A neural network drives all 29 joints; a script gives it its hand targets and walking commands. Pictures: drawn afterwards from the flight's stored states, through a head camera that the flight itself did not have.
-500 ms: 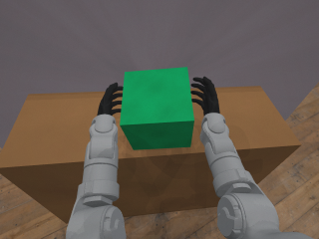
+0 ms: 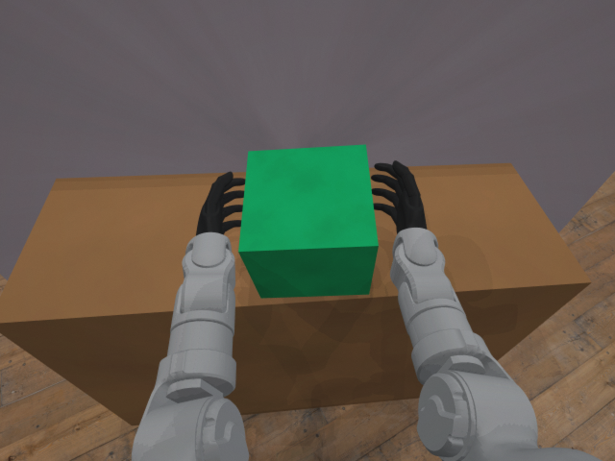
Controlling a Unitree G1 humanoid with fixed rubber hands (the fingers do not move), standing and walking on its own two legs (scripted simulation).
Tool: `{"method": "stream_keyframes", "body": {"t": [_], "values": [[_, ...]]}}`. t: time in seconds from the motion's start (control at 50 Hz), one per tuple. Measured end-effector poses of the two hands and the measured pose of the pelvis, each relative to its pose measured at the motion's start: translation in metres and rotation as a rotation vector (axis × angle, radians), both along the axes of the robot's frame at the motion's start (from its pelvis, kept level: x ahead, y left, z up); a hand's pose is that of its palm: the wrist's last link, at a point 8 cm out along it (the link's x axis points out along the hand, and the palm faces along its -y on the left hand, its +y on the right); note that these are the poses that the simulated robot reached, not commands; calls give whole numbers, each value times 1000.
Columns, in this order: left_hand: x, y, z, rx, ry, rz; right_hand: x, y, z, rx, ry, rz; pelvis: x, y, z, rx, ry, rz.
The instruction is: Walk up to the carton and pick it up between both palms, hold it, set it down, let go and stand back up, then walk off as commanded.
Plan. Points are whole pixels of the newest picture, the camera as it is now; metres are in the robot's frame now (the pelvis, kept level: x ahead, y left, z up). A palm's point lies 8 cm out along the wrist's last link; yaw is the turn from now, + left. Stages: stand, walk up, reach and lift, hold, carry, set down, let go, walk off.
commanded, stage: set down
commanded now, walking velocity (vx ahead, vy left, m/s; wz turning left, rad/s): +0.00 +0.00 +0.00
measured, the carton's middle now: (310, 225) +0.42 +0.02 +0.06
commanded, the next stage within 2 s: none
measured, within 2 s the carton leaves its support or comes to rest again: neither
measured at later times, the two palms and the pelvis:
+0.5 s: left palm (220, 240) +0.38 +0.15 +0.07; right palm (407, 229) +0.40 -0.11 +0.08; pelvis +0.00 -0.01 +0.00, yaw +0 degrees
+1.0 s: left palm (222, 245) +0.39 +0.15 +0.05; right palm (402, 233) +0.41 -0.11 +0.06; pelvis +0.01 -0.01 +0.00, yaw +0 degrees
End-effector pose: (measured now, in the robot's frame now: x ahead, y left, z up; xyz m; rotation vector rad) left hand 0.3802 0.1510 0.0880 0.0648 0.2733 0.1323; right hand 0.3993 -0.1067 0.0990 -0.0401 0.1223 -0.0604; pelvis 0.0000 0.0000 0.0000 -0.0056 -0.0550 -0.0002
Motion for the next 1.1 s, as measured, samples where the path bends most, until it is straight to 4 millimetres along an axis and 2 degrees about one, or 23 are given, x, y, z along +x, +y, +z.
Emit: {"method": "stream_keyframes", "body": {"t": [1.1], "values": [[9, -6, -45, -56, 29, 33, 11, -5, -43, -22, 65, 5, 8, -7, -1, 9, 90, -1]]}}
